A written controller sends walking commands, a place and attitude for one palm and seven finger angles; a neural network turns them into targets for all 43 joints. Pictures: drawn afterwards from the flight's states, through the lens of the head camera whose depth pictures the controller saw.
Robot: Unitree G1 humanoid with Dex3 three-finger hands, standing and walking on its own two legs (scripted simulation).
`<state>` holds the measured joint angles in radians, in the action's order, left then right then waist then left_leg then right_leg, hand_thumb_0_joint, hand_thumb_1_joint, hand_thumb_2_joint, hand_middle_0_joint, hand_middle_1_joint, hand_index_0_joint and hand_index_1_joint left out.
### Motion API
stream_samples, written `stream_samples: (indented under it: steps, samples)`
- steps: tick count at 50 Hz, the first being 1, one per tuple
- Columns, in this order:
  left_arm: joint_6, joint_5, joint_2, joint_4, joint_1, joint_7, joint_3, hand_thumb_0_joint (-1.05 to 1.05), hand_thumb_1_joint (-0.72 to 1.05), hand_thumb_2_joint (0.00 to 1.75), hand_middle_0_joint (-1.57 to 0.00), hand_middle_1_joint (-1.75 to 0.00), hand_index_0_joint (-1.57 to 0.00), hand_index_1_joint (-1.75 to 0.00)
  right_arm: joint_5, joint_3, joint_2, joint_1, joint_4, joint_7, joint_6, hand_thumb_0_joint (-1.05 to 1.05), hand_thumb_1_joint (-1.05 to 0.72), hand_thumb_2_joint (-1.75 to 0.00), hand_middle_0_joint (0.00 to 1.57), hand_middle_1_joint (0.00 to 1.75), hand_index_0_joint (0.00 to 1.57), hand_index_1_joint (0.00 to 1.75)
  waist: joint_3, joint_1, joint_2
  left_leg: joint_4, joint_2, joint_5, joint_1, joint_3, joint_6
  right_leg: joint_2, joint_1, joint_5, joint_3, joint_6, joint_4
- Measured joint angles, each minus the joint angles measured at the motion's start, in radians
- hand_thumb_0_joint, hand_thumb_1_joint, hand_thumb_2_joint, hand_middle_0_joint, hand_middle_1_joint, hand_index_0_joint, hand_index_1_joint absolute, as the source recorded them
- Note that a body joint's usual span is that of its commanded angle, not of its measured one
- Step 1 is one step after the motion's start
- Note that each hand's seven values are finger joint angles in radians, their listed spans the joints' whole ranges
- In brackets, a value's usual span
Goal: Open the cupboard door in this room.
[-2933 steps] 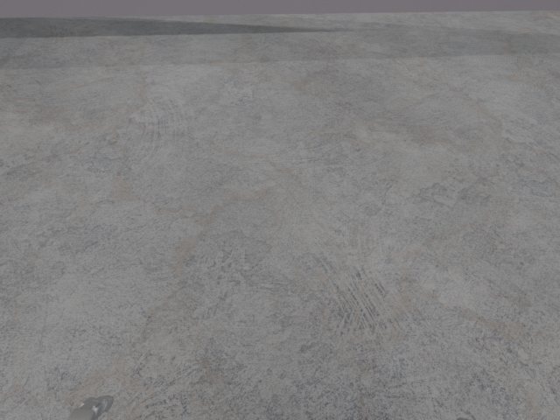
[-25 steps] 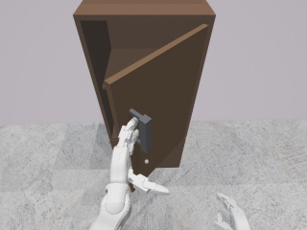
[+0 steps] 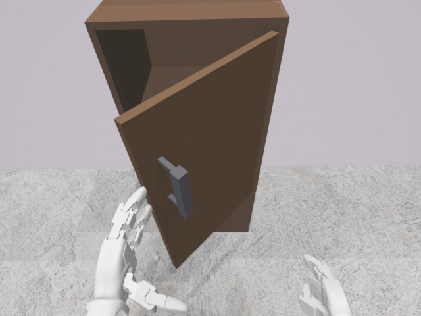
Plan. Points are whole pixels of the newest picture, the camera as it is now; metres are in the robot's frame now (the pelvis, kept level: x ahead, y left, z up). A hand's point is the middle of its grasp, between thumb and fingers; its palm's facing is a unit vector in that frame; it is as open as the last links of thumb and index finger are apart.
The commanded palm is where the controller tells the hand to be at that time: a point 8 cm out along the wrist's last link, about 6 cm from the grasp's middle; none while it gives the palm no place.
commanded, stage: slide the hand sideways off the handle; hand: left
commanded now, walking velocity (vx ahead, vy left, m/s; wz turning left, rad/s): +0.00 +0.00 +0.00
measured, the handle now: (175, 188) +0.33 +0.09 +0.08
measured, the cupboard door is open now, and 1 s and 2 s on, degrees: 47 47 47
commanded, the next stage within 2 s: draw the hand back to the body in 0.10 s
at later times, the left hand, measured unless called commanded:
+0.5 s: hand (118, 257) +0.19 +0.15 +0.11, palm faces +0.05 -1.00 -0.06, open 16.3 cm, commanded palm +0.15 +0.21 +0.12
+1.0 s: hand (45, 245) +0.18 +0.24 +0.15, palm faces +0.23 -0.92 -0.32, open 13.9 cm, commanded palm +0.14 +0.29 +0.18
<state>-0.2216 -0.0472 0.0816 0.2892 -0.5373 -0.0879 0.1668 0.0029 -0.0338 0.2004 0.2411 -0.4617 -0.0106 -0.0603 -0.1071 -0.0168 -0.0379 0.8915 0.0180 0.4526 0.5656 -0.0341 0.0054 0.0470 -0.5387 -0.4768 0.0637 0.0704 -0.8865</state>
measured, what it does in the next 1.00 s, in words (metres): stands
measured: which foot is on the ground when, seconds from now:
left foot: down 0.00-1.00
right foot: down 0.00-1.00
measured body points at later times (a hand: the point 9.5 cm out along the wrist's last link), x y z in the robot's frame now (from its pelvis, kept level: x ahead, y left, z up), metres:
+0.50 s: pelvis +0.00 +0.01 +0.00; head +0.00 -0.01 +0.45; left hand +0.18 +0.20 +0.12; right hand +0.17 -0.22 -0.07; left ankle +0.00 +0.13 -0.69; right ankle -0.02 -0.07 -0.69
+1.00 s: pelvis +0.00 +0.04 +0.03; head -0.01 +0.03 +0.48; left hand +0.17 +0.28 +0.17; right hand +0.19 -0.16 -0.04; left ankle +0.00 +0.13 -0.69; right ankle -0.02 -0.07 -0.69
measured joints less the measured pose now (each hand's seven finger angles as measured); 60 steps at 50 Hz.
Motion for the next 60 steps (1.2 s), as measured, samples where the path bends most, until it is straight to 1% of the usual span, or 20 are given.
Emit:
stream_samples:
  steps: [4, 7, 12, 15, 19, 24, 26, 29, 33, 36, 38, 40, 42, 44, 48, 51, 56, 60]
  samples:
    - [-0.030, -0.032, 0.018, 0.034, -0.074, 0.053, -0.048, -0.01, -0.49, 0.30, -0.15, -0.30, -0.15, -0.30, -0.005, 0.006, 0.009, 0.011, -0.003, -0.005, -0.016, 0.02, -0.91, -0.90, 0.20, 0.30, 0.20, 0.30, -0.009, 0.002, 0.000, 0.006, -0.002, 0.004, 0.007, -0.007, 0.008, 0.003, -0.006, -0.007, 0.007, 0.006, -0.008]
    - [-0.050, -0.054, 0.030, 0.037, -0.102, 0.090, -0.074, -0.01, -0.49, 0.30, -0.15, -0.30, -0.15, -0.30, -0.007, 0.012, 0.020, 0.013, -0.006, -0.012, -0.031, 0.02, -0.91, -0.90, 0.20, 0.30, 0.20, 0.30, -0.008, 0.004, -0.005, 0.018, -0.002, 0.006, 0.021, -0.016, 0.012, 0.003, -0.016, -0.010, 0.016, 0.009, -0.016]
    - [-0.079, -0.080, 0.033, 0.019, -0.074, 0.131, -0.084, -0.01, -0.50, 0.30, -0.15, -0.30, -0.15, -0.30, -0.009, 0.024, 0.037, 0.005, -0.015, -0.025, -0.066, 0.02, -0.91, -0.90, 0.20, 0.30, 0.20, 0.30, -0.001, 0.007, -0.013, 0.049, -0.002, 0.007, 0.060, -0.027, 0.013, 0.003, -0.048, -0.011, 0.028, 0.010, -0.038]
    - [-0.078, -0.085, 0.047, 0.021, -0.040, 0.138, -0.093, -0.01, -0.50, 0.30, -0.15, -0.30, -0.15, -0.30, -0.014, 0.027, 0.035, 0.004, -0.021, -0.032, -0.077, 0.02, -0.91, -0.90, 0.20, 0.30, 0.20, 0.30, 0.001, 0.006, -0.012, 0.056, -0.003, 0.008, 0.067, -0.024, 0.012, 0.004, -0.056, -0.010, 0.026, 0.010, -0.044]
    - [-0.047, -0.096, 0.074, 0.045, -0.017, 0.135, -0.128, -0.02, -0.50, 0.30, -0.15, -0.30, -0.15, -0.30, -0.025, 0.022, 0.026, 0.017, -0.027, -0.041, -0.080, 0.02, -0.91, -0.90, 0.20, 0.30, 0.20, 0.30, -0.008, 0.007, -0.015, 0.041, -0.005, 0.005, 0.043, -0.015, 0.007, 0.005, -0.034, -0.003, 0.016, 0.005, -0.027]
    - [0.020, -0.133, 0.083, 0.074, -0.027, 0.145, -0.174, -0.01, -0.49, 0.30, -0.15, -0.30, -0.15, -0.30, -0.037, 0.005, 0.021, 0.033, -0.032, -0.051, -0.084, 0.02, -0.91, -0.90, 0.20, 0.30, 0.20, 0.30, -0.019, 0.007, -0.024, 0.002, -0.004, -0.003, -0.011, -0.007, -0.005, 0.005, 0.022, 0.012, 0.006, -0.007, 0.019]
    - [0.049, -0.144, 0.085, 0.084, -0.033, 0.155, -0.184, -0.01, -0.49, 0.30, -0.15, -0.30, -0.15, -0.30, -0.039, -0.001, 0.022, 0.035, -0.033, -0.055, -0.089, 0.02, -0.91, -0.90, 0.20, 0.30, 0.20, 0.30, -0.019, 0.004, -0.024, -0.011, -0.003, -0.007, -0.028, -0.006, -0.010, 0.004, 0.041, 0.019, 0.004, -0.012, 0.038]
    - [0.083, -0.148, 0.092, 0.110, -0.050, 0.164, -0.188, -0.01, -0.49, 0.30, -0.15, -0.30, -0.15, -0.30, -0.041, -0.006, 0.023, 0.036, -0.030, -0.057, -0.102, 0.02, -0.91, -0.90, 0.20, 0.30, 0.20, 0.30, -0.016, -0.002, -0.021, -0.026, -0.001, -0.010, -0.049, -0.004, -0.017, 0.002, 0.065, 0.027, 0.001, -0.018, 0.060]
    - [0.102, -0.148, 0.108, 0.158, -0.074, 0.168, -0.191, -0.01, -0.49, 0.30, -0.15, -0.30, -0.15, -0.30, -0.042, -0.008, 0.024, 0.030, -0.024, -0.059, -0.120, 0.02, -0.91, -0.90, 0.20, 0.30, 0.20, 0.30, -0.009, -0.011, -0.019, -0.037, 0.005, -0.013, -0.068, -0.003, -0.027, -0.003, 0.089, 0.033, 0.000, -0.027, 0.078]
    - [0.109, -0.151, 0.122, 0.189, -0.075, 0.171, -0.207, -0.01, -0.46, 0.31, -0.15, -0.30, -0.15, -0.30, -0.043, -0.010, 0.022, 0.022, -0.025, -0.059, -0.129, 0.02, -0.91, -0.90, 0.20, 0.30, 0.20, 0.30, -0.006, -0.019, -0.017, -0.042, 0.009, -0.015, -0.079, -0.003, -0.033, -0.007, 0.104, 0.037, 0.000, -0.033, 0.090]
    - [0.123, -0.092, 0.154, 0.206, -0.068, 0.126, -0.208, -0.01, -0.43, 0.33, -0.15, -0.30, -0.15, -0.30, -0.034, -0.014, 0.018, 0.016, -0.033, -0.069, -0.123, 0.02, -0.91, -0.90, 0.20, 0.30, 0.20, 0.30, 0.003, -0.027, -0.016, -0.060, 0.011, -0.020, -0.105, -0.002, -0.037, -0.009, 0.131, 0.043, -0.003, -0.036, 0.110]
    - [0.136, -0.049, 0.182, 0.218, -0.072, 0.076, -0.216, -0.01, -0.39, 0.35, -0.15, -0.30, -0.15, -0.30, -0.025, -0.021, 0.013, 0.010, -0.043, -0.075, -0.111, 0.02, -0.91, -0.90, 0.21, 0.30, 0.20, 0.30, 0.009, -0.027, -0.015, -0.092, 0.014, -0.033, -0.137, -0.001, -0.042, -0.012, 0.163, 0.057, -0.005, -0.040, 0.144]
    - [0.146, -0.021, 0.193, 0.225, -0.078, 0.040, -0.226, -0.01, -0.34, 0.37, -0.16, -0.30, -0.16, -0.30, -0.021, -0.027, 0.009, 0.006, -0.048, -0.077, -0.099, 0.02, -0.91, -0.90, 0.21, 0.30, 0.20, 0.30, 0.018, -0.026, -0.016, -0.125, 0.016, -0.047, -0.167, 0.002, -0.045, -0.014, 0.195, 0.073, -0.009, -0.044, 0.179]
    - [0.152, -0.004, 0.194, 0.222, -0.079, 0.015, -0.233, -0.01, -0.28, 0.39, -0.16, -0.30, -0.16, -0.30, -0.017, -0.031, 0.008, 0.001, -0.056, -0.077, -0.089, 0.02, -0.91, -0.90, 0.21, 0.30, 0.20, 0.30, 0.030, -0.025, -0.019, -0.157, 0.018, -0.061, -0.198, 0.004, -0.048, -0.016, 0.226, 0.090, -0.012, -0.049, 0.214]
    - [0.158, 0.014, 0.200, 0.209, -0.069, -0.013, -0.247, -0.01, -0.15, 0.45, -0.16, -0.30, -0.16, -0.30, -0.011, -0.037, 0.007, -0.005, -0.076, -0.077, -0.077, 0.02, -0.91, -0.90, 0.21, 0.30, 0.20, 0.30, 0.055, -0.026, -0.017, -0.220, 0.023, -0.091, -0.253, 0.011, -0.054, -0.021, 0.280, 0.121, -0.021, -0.056, 0.277]
    - [0.159, 0.018, 0.212, 0.202, -0.061, -0.025, -0.267, -0.01, -0.05, 0.49, -0.17, -0.30, -0.17, -0.30, -0.008, -0.039, 0.008, -0.009, -0.094, -0.077, -0.073, 0.02, -0.90, -0.90, 0.21, 0.30, 0.20, 0.30, 0.071, -0.026, -0.016, -0.266, 0.027, -0.111, -0.292, 0.016, -0.057, -0.025, 0.317, 0.141, -0.027, -0.060, 0.320]
    - [0.153, 0.017, 0.240, 0.198, -0.042, -0.038, -0.326, -0.01, 0.12, 0.56, -0.18, -0.30, -0.18, -0.30, -0.004, -0.035, 0.009, -0.013, -0.124, -0.076, -0.069, 0.02, -0.90, -0.90, 0.21, 0.30, 0.20, 0.30, 0.087, -0.029, -0.015, -0.332, 0.031, -0.140, -0.349, 0.021, -0.059, -0.029, 0.371, 0.171, -0.035, -0.064, 0.384]
    - [0.143, 0.013, 0.250, 0.192, -0.026, -0.041, -0.376, 0.00, 0.25, 0.62, -0.18, -0.30, -0.18, -0.30, -0.003, -0.026, 0.013, -0.019, -0.144, -0.072, -0.065, 0.02, -0.90, -0.90, 0.21, 0.30, 0.20, 0.30, 0.093, -0.032, -0.016, -0.375, 0.031, -0.159, -0.384, 0.024, -0.059, -0.030, 0.404, 0.190, -0.039, -0.064, 0.426]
